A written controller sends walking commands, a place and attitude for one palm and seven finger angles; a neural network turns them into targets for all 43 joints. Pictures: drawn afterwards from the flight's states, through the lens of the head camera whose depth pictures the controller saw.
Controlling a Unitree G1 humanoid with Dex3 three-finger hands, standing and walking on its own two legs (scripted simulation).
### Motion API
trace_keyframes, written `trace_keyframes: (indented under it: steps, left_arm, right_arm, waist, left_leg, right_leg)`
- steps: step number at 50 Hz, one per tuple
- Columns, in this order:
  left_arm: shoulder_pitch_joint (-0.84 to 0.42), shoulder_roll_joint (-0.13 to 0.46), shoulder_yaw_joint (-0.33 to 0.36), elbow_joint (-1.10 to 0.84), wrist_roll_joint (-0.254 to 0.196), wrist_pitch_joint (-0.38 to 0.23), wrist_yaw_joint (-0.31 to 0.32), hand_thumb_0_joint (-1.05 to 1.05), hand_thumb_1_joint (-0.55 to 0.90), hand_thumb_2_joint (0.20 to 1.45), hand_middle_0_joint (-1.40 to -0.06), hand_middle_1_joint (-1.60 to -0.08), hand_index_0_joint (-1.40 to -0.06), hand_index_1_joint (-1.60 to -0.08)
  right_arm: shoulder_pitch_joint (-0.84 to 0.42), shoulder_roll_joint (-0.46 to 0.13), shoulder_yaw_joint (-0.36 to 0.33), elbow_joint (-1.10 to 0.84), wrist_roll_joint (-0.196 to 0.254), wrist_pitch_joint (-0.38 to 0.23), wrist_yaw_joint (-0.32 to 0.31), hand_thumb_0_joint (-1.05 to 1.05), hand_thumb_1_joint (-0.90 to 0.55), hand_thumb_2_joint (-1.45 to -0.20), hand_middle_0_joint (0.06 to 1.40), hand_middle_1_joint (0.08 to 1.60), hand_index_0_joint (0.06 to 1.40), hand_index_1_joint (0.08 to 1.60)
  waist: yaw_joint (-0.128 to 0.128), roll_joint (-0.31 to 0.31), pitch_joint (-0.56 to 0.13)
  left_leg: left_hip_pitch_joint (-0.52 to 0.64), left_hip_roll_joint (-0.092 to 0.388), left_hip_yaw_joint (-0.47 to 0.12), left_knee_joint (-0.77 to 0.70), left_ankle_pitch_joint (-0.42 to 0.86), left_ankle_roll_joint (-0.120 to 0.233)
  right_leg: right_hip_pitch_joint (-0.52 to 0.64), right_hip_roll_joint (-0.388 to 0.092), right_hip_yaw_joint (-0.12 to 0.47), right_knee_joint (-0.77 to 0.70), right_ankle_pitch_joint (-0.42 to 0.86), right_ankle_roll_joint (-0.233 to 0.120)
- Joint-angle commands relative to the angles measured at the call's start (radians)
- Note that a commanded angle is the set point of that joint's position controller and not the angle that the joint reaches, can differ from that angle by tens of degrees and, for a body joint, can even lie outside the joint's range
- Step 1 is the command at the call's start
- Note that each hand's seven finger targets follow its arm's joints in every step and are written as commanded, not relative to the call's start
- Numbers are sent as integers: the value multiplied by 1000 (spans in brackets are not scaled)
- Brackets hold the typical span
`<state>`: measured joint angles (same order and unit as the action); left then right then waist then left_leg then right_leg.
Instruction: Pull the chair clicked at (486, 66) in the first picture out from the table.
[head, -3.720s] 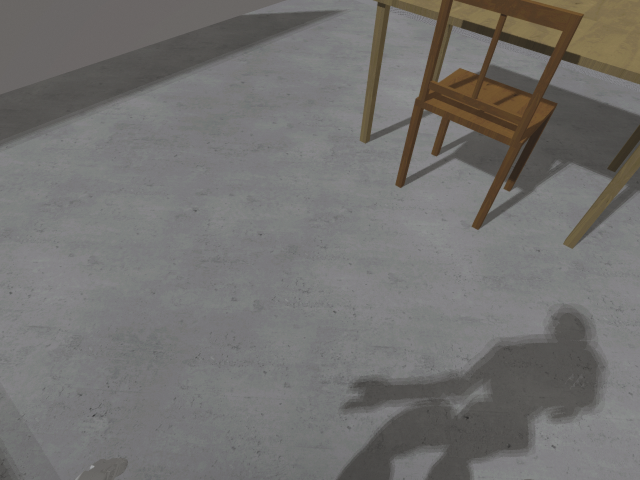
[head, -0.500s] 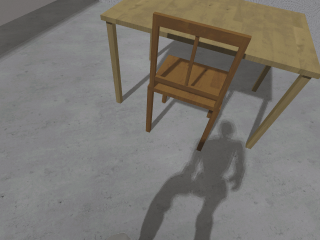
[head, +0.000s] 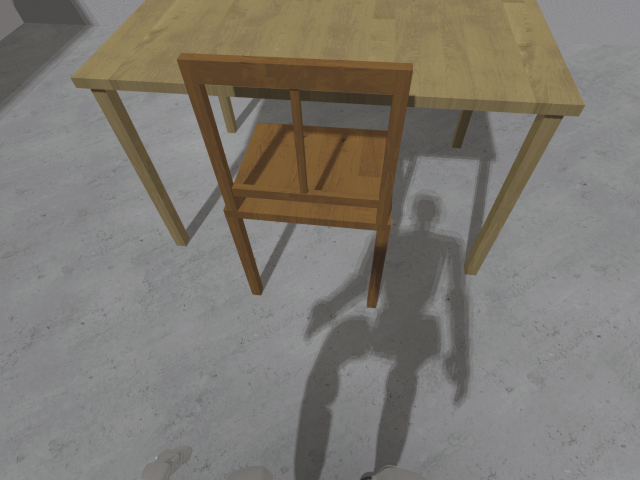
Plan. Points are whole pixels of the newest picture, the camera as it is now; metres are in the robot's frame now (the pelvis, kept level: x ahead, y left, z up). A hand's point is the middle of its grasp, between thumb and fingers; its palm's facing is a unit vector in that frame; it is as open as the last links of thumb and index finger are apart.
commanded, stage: take the last steps up to it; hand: left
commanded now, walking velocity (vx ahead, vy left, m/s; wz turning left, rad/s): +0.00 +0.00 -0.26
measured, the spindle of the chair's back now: (299, 145) +0.75 +0.06 -0.07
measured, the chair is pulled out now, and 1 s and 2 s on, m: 0.00 0.00 0.00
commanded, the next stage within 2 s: come to a stop and stand still in 0.92 s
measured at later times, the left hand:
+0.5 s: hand out of the picture +0.14 +0.20 -0.16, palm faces -0.10 -0.99 -0.14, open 7.4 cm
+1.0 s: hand (259, 386) +0.27 +0.12 -0.17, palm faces -0.08 -0.99 -0.15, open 7.3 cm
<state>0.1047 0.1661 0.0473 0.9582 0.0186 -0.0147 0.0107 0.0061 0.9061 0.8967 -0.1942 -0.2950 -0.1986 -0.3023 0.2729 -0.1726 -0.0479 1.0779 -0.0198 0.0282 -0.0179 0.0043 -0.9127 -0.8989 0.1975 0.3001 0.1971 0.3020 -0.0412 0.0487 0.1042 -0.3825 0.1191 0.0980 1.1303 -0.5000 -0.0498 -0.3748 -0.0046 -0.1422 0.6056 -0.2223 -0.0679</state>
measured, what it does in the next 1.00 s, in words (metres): walks ahead: left foot, then right foot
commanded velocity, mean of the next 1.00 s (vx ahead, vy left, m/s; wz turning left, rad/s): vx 0.23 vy -0.04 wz -0.07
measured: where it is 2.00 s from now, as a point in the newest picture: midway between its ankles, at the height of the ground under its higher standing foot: (360, 467)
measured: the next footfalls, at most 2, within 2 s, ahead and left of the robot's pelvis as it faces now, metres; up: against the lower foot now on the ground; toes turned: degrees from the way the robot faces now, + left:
left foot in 0.24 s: +0.07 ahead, +0.14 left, +0.00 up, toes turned +3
right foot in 0.66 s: +0.22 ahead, -0.16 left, +0.00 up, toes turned -16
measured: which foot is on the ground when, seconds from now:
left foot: up 0.00-0.22, down 0.24-0.68, up 0.70-1.00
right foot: down 0.00-0.24, up 0.26-0.64, down 0.66-1.00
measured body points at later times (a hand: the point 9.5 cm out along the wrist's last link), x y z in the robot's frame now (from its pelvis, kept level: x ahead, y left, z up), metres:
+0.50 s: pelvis +0.08 +0.02 +0.03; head +0.11 +0.05 +0.47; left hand +0.15 +0.25 -0.14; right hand +0.01 -0.20 -0.11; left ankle +0.03 +0.13 -0.72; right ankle +0.10 -0.14 -0.65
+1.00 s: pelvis +0.22 -0.05 +0.01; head +0.24 -0.04 +0.46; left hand +0.28 +0.17 -0.15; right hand +0.24 -0.30 -0.13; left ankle +0.28 +0.04 -0.71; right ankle +0.18 -0.14 -0.72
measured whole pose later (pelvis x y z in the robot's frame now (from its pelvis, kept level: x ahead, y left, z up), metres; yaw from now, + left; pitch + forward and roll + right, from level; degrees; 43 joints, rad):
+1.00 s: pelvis +0.22 -0.05 +0.01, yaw -6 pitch +0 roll -3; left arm 0.25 0.16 0.04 1.08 0.02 -0.04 0.01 0.00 0.93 0.90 -0.20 -0.30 -0.20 -0.30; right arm 0.23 -0.17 -0.05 1.03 -0.03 -0.03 0.00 0.01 -0.94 -0.90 0.20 0.30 0.20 0.30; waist -0.01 0.01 0.02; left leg -0.39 0.10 0.11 0.66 -0.28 0.00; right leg -0.13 0.02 -0.18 0.41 -0.28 -0.04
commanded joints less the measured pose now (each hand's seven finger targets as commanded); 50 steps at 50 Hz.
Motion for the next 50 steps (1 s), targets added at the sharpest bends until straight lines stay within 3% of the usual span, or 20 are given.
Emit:
trace_keyframes:
  steps: [1,6,10,11,12,13,14,16,19,22,27,29,31,32,33,34,36,40,46,50]
  left_arm:
    - [33,157,39,-45,2,8,23,0,900,900,-200,-300,-200,-300]
    - [73,172,45,-26,5,16,11,0,900,900,-200,-300,-200,-300]
    - [50,154,45,-25,-6,23,-4,0,900,900,-200,-300,-200,-300]
    - [47,116,36,-37,-9,27,-13,0,900,900,-200,-300,-200,-300]
    - [49,53,28,-63,-11,28,-23,0,900,900,-200,-300,-200,-300]
    - [-8,86,39,-100,6,26,-31,0,900,900,-200,-300,-200,-300]
    - [-16,117,49,-96,20,24,-37,0,900,900,-200,-300,-200,-300]
    - [74,102,53,-45,20,11,-49,0,900,900,-200,-300,-200,-300]
    - [78,61,35,-18,11,5,-49,0,900,900,-200,-300,-200,-300]
    - [44,48,20,-17,8,6,-47,0,900,900,-200,-300,-200,-300]
    - [-33,34,8,-17,3,-1,-49,0,900,900,-200,-300,-200,-300]
    - [-14,45,12,-6,2,-7,-48,0,900,900,-200,-300,-200,-300]
    - [141,65,23,52,3,-20,-44,0,900,900,-200,-300,-200,-300]
    - [265,118,36,97,6,-31,-36,0,900,900,-200,-300,-200,-300]
    - [399,218,63,133,9,-41,-20,0,900,900,-200,-300,-200,-300]
    - [465,268,67,141,-9,-38,-13,0,900,900,-200,-300,-200,-300]
    - [299,203,53,109,-9,-31,0,0,900,900,-200,-300,-200,-300]
    - [139,79,16,64,5,-42,13,0,900,900,-200,-300,-200,-300]
    - [162,120,19,70,4,-43,8,0,900,900,-200,-300,-200,-300]
    - [186,102,16,95,-6,-32,3,0,900,900,-200,-300,-200,-300]
  right_arm:
    - [78,-50,-3,-57,-1,0,-7,0,-900,-900,200,300,200,300]
    - [54,-37,4,-85,1,-13,-6,0,-900,-900,200,300,200,300]
    - [167,-43,4,-59,-5,-39,-9,0,-900,-900,200,300,200,300]
    - [206,-77,0,-51,-11,-47,-12,0,-900,-900,200,300,200,300]
    - [238,-169,-19,-57,-27,-53,-14,0,-900,-900,200,300,200,300]
    - [198,-220,-31,-84,-23,-49,-18,0,-900,-900,200,300,200,300]
    - [153,-196,-23,-90,-20,-56,-20,0,-900,-900,200,300,200,300]
    - [68,-132,-6,-108,-14,-77,-18,0,-900,-900,200,300,200,300]
    - [144,-100,1,-76,-7,-98,-21,0,-900,-900,200,300,200,300]
    - [214,-113,-5,-38,-10,-99,-21,0,-900,-900,200,300,200,300]
    - [242,-122,-16,0,-18,-84,-13,0,-900,-900,200,300,200,300]
    - [222,-127,-20,5,-18,-79,-11,0,-900,-900,200,300,200,300]
    - [184,-132,-21,9,-9,-76,-9,0,-900,-900,200,300,200,300]
    - [181,-112,-18,11,3,-81,-2,0,-900,-900,200,300,200,300]
    - [192,-48,-3,-9,16,-89,7,0,-900,-900,200,300,200,300]
    - [137,-38,4,-55,18,-81,3,0,-900,-900,200,300,200,300]
    - [64,-49,-11,-53,10,-70,3,0,-900,-900,200,300,200,300]
    - [146,9,-6,-12,-7,-41,11,0,-900,-900,200,300,200,300]
    - [70,3,3,-54,-4,-53,23,0,-900,-900,200,300,200,300]
    - [95,-24,11,-29,-6,-77,15,0,-900,-900,200,300,200,300]
  waist:
    - [14,-143,-162]
    - [39,-171,-175]
    - [-13,-159,-124]
    - [-30,-18,-86]
    - [-47,263,-22]
    - [-50,279,70]
    - [-24,226,87]
    - [32,95,39]
    - [11,62,-30]
    - [-9,91,-45]
    - [-37,149,-5]
    - [-25,133,-16]
    - [55,96,-83]
    - [110,14,-148]
    - [158,-226,-253]
    - [164,-282,-251]
    - [119,-225,-124]
    - [0,-123,-49]
    - [22,-154,-46]
    - [8,-78,-60]
  left_leg:
    - [-23,4,-42,-68,63,-5]
    - [26,-35,-16,-319,63,3]
    - [278,-57,32,-639,178,23]
    - [317,11,-82,-770,69,50]
    - [296,251,-422,-974,-226,135]
    - [158,370,-582,-1092,-346,214]
    - [118,355,-569,-1090,-311,220]
    - [197,231,-316,-1015,-17,170]
    - [332,176,-137,-939,410,163]
    - [421,186,-77,-897,628,178]
    - [370,193,-33,-876,597,169]
    - [326,200,-48,-844,552,167]
    - [279,149,9,-694,597,126]
    - [155,111,55,-529,568,94]
    - [-80,16,127,-261,264,53]
    - [-205,-64,40,-14,-129,56]
    - [-244,7,-73,121,-11,77]
    - [-69,30,-41,-77,135,47]
    - [-5,-8,-7,-390,174,47]
    - [223,-46,22,-649,341,46]
  right_leg:
    - [97,-259,261,-320,270,-119]
    - [150,-229,296,-339,105,-131]
    - [-35,-158,273,-300,-278,-68]
    - [-137,-87,222,-171,-340,-23]
    - [-289,31,83,111,-333,31]
    - [-330,7,119,298,-292,37]
    - [-335,-29,167,418,-245,35]
    - [-323,-47,161,497,-99,55]
    - [-307,-57,126,468,-29,77]
    - [-309,-71,90,362,-50,82]
    - [-181,-63,28,113,-82,59]
    - [-72,-43,13,28,-85,43]
    - [157,7,-34,-123,16,26]
    - [386,-44,34,-143,55,-4]
    - [617,-284,326,-195,56,-87]
    - [610,-428,555,-319,151,-165]
    - [369,-394,488,-401,-97,-176]
    - [84,-275,182,-423,67,-111]
    - [142,-261,159,-399,87,-122]
    - [111,-187,123,-242,64,-53]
